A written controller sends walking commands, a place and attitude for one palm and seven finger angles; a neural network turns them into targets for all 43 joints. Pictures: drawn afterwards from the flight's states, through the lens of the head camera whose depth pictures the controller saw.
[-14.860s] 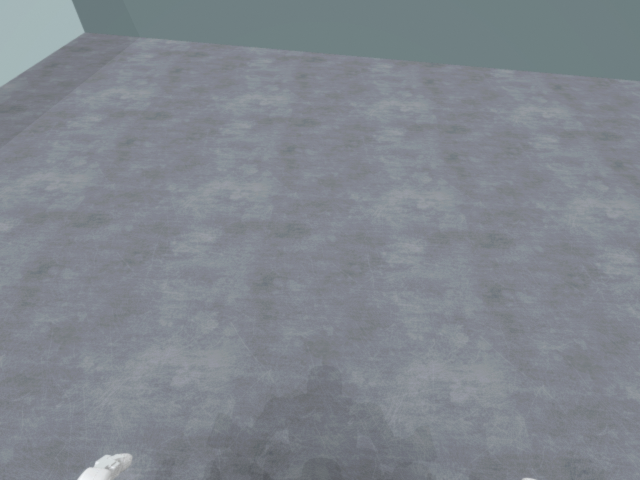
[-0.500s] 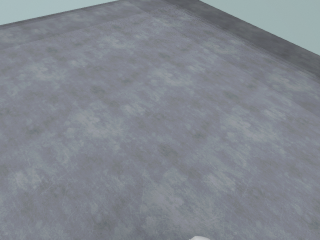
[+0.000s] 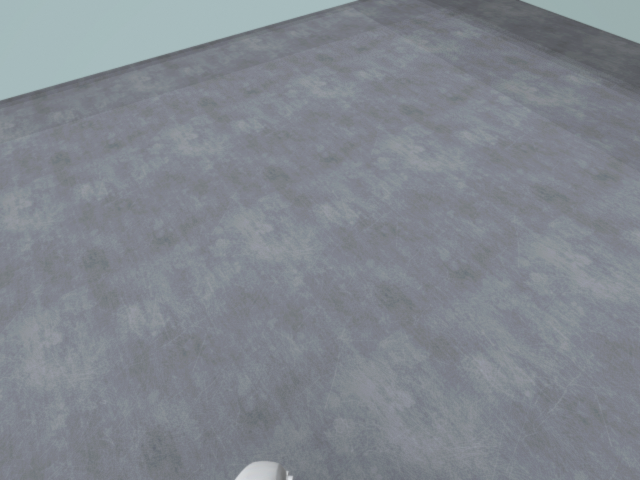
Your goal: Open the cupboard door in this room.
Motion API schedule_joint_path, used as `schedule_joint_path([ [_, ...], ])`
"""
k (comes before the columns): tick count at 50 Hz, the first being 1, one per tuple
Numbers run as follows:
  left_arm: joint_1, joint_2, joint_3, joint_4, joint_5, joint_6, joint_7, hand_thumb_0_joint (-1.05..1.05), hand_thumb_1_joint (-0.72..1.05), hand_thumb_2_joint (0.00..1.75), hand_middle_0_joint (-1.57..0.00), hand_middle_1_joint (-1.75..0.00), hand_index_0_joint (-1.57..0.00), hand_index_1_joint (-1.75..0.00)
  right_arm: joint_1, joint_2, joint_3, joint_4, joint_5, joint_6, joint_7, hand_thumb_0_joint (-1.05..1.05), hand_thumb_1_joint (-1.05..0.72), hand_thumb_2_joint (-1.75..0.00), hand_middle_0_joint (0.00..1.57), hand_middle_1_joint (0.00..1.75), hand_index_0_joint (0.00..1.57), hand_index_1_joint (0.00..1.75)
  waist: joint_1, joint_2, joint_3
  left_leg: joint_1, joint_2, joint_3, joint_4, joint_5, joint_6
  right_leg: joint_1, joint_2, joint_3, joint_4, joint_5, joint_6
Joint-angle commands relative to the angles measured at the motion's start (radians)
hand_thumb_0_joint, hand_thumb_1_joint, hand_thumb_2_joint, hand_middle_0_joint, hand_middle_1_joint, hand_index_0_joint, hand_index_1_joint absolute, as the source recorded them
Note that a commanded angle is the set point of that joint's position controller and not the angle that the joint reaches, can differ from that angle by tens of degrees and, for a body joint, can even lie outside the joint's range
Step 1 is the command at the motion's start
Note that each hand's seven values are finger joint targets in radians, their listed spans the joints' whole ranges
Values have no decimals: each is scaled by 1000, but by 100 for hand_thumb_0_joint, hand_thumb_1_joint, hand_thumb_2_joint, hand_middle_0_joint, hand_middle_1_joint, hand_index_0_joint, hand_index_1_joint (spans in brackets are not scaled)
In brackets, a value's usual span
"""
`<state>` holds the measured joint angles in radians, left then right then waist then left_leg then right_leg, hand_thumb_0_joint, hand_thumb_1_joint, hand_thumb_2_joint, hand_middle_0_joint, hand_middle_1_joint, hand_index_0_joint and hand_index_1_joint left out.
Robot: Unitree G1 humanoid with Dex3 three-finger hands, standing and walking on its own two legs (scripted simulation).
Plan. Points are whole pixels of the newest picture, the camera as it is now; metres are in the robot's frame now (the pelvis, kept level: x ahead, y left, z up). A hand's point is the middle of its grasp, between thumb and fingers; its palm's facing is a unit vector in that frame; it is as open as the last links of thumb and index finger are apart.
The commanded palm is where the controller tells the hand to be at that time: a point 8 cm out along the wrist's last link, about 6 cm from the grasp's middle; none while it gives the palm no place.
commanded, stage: turn or walk to find it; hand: left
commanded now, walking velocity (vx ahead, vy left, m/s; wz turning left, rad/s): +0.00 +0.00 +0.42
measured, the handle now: out of the picture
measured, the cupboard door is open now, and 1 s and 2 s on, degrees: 0 0 0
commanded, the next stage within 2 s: none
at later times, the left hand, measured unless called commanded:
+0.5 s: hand out of the picture -0.05 +0.27 -0.17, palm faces +0.26 -0.94 -0.24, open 7.4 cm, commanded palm none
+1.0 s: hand out of the picture -0.06 +0.20 -0.15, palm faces +0.43 -0.86 -0.27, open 7.4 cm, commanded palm none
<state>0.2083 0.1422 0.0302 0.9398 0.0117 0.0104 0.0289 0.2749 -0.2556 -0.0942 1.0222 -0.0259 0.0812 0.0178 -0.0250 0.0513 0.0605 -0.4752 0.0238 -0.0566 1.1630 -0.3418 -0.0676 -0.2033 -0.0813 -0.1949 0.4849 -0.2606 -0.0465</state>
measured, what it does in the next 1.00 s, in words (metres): steps on the spot, turning left: left foot, then right foot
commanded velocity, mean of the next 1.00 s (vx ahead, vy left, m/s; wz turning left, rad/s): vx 0.00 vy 0.00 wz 0.42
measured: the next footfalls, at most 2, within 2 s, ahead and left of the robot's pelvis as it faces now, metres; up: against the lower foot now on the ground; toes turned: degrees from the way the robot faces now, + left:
left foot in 0.26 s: -0.01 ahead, +0.15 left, +0.00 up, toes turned +11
right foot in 0.74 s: +0.01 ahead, -0.08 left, +0.00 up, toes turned +14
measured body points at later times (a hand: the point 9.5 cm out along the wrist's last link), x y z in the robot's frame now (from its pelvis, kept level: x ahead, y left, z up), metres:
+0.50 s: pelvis -0.04 +0.06 +0.00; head -0.03 +0.08 +0.45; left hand -0.06 +0.32 -0.16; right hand +0.10 -0.16 -0.13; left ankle -0.05 +0.15 -0.74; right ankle -0.03 -0.10 -0.67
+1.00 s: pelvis -0.06 +0.00 +0.00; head -0.02 -0.02 +0.45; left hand -0.08 +0.25 -0.13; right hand +0.07 -0.23 -0.17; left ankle -0.15 +0.14 -0.66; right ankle -0.03 -0.09 -0.74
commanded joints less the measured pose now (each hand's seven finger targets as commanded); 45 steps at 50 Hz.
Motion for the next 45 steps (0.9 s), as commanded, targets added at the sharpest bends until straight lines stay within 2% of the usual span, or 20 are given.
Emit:
schedule_joint_path([
  [1,71,217,58,-39,14,-26,8,0,90,90,-20,-30,-20,-30,-80,-38,2,-83,3,-23,-8,0,-90,-90,20,30,20,30,58,-201,-42,-71,22,37,-130,-75,-15,134,-272,196,-172,274,-87],
  [7,99,264,70,-3,22,-15,2,0,90,90,-20,-30,-20,-30,-126,-22,24,-100,20,-43,-12,0,-90,-90,20,30,20,30,80,-267,-82,85,9,113,-414,-141,13,134,-304,169,-93,430,-109],
  [10,53,272,71,-3,15,-6,-2,0,90,90,-20,-30,-20,-30,-57,-35,23,-87,18,-52,-13,0,-90,-90,20,30,20,30,26,-236,-105,249,-3,143,-628,28,29,43,-278,101,-15,323,-45],
  [11,42,254,70,-8,7,1,-3,0,90,90,-20,-30,-20,-30,-21,-62,17,-78,16,-61,-11,0,-90,-90,20,30,20,30,-1,-156,-122,363,20,112,-749,141,41,-45,-248,58,75,222,5],
  [12,51,204,61,-28,-1,9,-6,0,90,90,-20,-30,-20,-30,0,-142,1,-82,11,-70,-13,0,-90,-90,20,30,20,30,-15,79,-141,468,193,-128,-846,232,99,-219,-139,6,266,-18,69],
  [13,8,148,40,-65,2,18,-9,0,90,90,-20,-30,-20,-30,18,-224,-17,-86,6,-66,-20,0,-90,-90,20,30,20,30,-34,273,-87,434,366,-329,-897,444,198,-371,-44,32,437,-364,117],
  [14,-25,176,44,-68,7,29,-8,0,90,90,-20,-30,-20,-30,14,-225,-16,-79,3,-58,-23,0,-90,-90,20,30,20,30,-38,161,-69,351,395,-286,-887,408,250,-334,-57,113,527,-346,100],
  [16,-50,183,54,-40,10,41,-11,0,90,90,-20,-30,-20,-30,-86,-171,0,-98,0,-61,-39,0,-90,-90,20,30,20,30,-8,195,-4,264,287,-228,-908,276,223,-349,-55,159,600,-238,103],
  [19,14,179,53,-8,11,32,-23,0,90,90,-20,-30,-20,-30,-141,-142,15,-120,5,-71,-40,0,-90,-90,20,30,20,30,30,98,-10,279,209,-145,-883,317,205,-335,-32,160,622,-133,116],
  [22,6,181,50,-13,9,27,-21,0,90,90,-20,-30,-20,-30,-93,-140,11,-113,9,-76,-40,0,-90,-90,20,30,20,30,18,57,-53,342,199,-154,-871,390,211,-336,-20,167,601,-115,127],
  [30,-69,151,39,-65,0,20,-11,0,90,90,-20,-30,-20,-30,-43,-142,-5,-110,-2,-65,-35,0,-90,-90,20,30,20,30,-13,98,-79,339,205,-275,-824,444,249,-239,20,172,351,-204,122],
  [33,-21,151,39,-56,-7,10,-8,0,90,90,-20,-30,-20,-30,-60,-143,-10,-117,-2,-62,-32,0,-90,-90,20,30,20,30,11,108,-115,294,172,-292,-777,499,231,-109,52,155,162,-142,111],
  [35,47,168,45,-38,-7,-1,-5,0,90,90,-20,-30,-20,-30,-77,-127,-10,-124,8,-60,-29,0,-90,-90,20,30,20,30,50,69,-143,177,115,-265,-714,390,175,78,42,145,-61,42,104],
  [36,80,213,54,-33,1,-10,0,0,90,90,-20,-30,-20,-30,-71,-86,-6,-129,15,-61,-24,0,-90,-90,20,30,20,30,64,-51,-162,54,52,-205,-630,232,122,213,-64,238,-157,63,77],
  [37,91,300,72,-35,15,-17,7,0,90,90,-20,-30,-20,-30,-71,-24,3,-151,19,-62,-19,0,-90,-90,20,30,20,30,74,-315,-140,-124,-86,-34,-424,-79,50,281,-307,476,-200,121,-17],
  [38,79,311,70,-51,11,-13,8,0,90,90,-20,-30,-20,-30,-107,-67,-7,-161,9,-54,-22,0,-90,-90,20,30,20,30,85,-295,-109,-107,-78,-23,-222,-240,44,131,-411,522,-211,205,-109],
  [39,16,271,70,-65,8,-15,12,0,90,90,-20,-30,-20,-30,-88,-76,-13,-140,3,-40,-20,0,-90,-90,20,30,20,30,52,-242,-75,-100,-49,-63,-92,-193,45,56,-365,449,-220,152,-121],
  [40,-39,243,66,-77,5,-15,12,0,90,90,-20,-30,-20,-30,-64,-70,-17,-117,1,-29,-16,0,-90,-90,20,30,20,30,26,-248,-33,-100,-37,-57,-17,-147,41,3,-316,396,-227,110,-101],
  [42,-89,200,49,-91,3,-17,8,0,90,90,-20,-30,-20,-30,-19,-60,-15,-84,0,-25,-7,0,-90,-90,20,30,20,30,-10,-190,-8,-99,-16,-23,49,-57,25,-1,-241,266,-188,190,-62],
  [45,-29,195,45,-74,6,-29,6,0,90,90,-20,-30,-20,-30,-16,-44,-7,-73,3,-25,-5,0,-90,-90,20,30,20,30,10,-217,-37,-103,-8,9,37,-18,1,81,-219,185,-156,339,-53],
])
